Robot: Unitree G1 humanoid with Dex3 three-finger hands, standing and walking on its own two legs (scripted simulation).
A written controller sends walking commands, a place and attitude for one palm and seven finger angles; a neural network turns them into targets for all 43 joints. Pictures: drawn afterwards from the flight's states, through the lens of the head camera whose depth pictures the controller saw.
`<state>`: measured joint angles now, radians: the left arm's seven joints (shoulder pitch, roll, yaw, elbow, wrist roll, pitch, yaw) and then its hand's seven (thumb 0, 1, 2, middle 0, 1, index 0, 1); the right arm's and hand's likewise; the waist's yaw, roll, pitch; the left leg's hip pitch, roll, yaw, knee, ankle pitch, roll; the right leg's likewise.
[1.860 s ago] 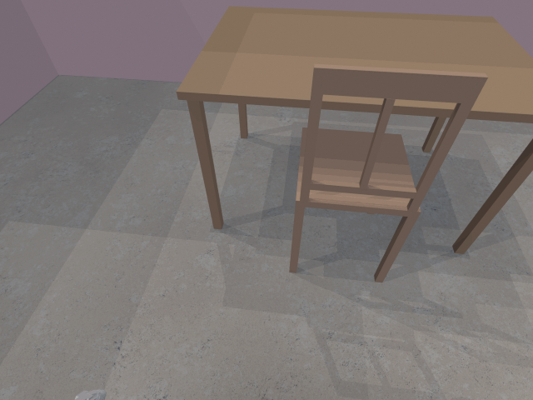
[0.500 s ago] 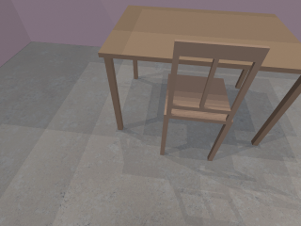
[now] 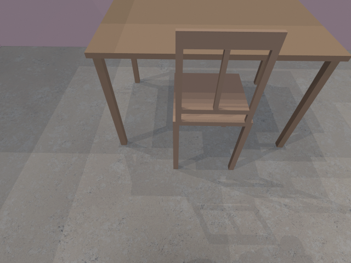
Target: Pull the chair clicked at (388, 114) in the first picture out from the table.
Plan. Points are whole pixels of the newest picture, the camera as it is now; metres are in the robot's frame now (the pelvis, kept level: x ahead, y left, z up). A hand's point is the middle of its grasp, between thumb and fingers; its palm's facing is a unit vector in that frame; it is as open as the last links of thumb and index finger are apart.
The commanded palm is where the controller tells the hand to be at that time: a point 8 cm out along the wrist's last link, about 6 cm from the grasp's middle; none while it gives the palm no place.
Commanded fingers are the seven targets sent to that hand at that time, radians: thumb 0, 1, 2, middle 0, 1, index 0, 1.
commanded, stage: walk to a spot facing it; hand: left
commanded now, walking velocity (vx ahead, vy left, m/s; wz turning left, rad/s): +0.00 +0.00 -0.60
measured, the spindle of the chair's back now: (220, 82) +0.79 -0.12 -0.06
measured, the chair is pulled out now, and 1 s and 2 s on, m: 0.00 0.00 0.00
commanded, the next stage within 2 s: none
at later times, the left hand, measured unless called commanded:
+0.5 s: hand out of the picture +0.09 +0.23 -0.16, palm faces -0.17 -0.95 -0.24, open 7.4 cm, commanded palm none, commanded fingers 0.00 0.90 0.90 -0.20 -0.30 -0.20 -0.30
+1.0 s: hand (139, 255) +0.16 +0.11 -0.14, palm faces -0.55 -0.80 -0.24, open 7.4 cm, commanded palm none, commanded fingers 0.00 0.90 0.90 -0.20 -0.30 -0.20 -0.30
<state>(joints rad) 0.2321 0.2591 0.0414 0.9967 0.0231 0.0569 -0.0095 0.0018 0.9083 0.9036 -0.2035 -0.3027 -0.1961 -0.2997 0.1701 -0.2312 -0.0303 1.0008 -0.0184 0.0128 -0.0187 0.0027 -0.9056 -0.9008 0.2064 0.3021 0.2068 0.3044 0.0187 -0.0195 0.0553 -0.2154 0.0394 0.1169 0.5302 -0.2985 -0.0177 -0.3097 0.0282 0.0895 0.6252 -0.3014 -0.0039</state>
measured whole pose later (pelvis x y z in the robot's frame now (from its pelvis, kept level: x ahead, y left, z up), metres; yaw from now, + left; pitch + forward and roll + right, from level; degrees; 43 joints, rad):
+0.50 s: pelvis -0.02 +0.03 +0.01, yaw -15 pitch +1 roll +0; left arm 0.24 0.27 0.11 0.91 0.03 0.07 -0.02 0.00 0.91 0.90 -0.20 -0.30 -0.20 -0.30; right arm 0.17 -0.19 -0.03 0.88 -0.02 0.00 -0.03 0.00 -0.91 -0.90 0.21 0.30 0.21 0.30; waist 0.03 -0.06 0.03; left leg -0.23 0.01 0.02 0.49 -0.28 0.00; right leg -0.51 0.08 0.12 0.92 -0.39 0.05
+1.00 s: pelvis -0.04 +0.01 +0.01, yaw -34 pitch +0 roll +0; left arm 0.16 0.21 0.05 0.88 0.02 0.05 -0.01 0.00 0.91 0.90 -0.21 -0.30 -0.20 -0.30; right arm 0.24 -0.27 -0.07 0.93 -0.02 0.05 -0.01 0.01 -0.91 -0.90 0.20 0.30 0.20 0.30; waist -0.03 0.01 0.06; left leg -0.45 0.09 0.05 0.95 -0.40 -0.08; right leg -0.30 0.03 0.05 0.51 -0.22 -0.02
